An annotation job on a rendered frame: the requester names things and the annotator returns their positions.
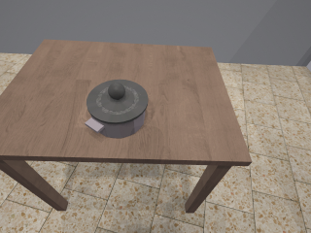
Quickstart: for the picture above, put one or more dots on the lid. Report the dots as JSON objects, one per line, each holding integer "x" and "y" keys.
{"x": 117, "y": 111}

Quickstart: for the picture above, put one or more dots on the knob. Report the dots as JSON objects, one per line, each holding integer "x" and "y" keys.
{"x": 116, "y": 91}

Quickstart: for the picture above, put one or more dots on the pot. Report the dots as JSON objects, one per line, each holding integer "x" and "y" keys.
{"x": 116, "y": 131}

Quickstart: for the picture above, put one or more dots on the table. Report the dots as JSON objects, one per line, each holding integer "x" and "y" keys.
{"x": 189, "y": 119}

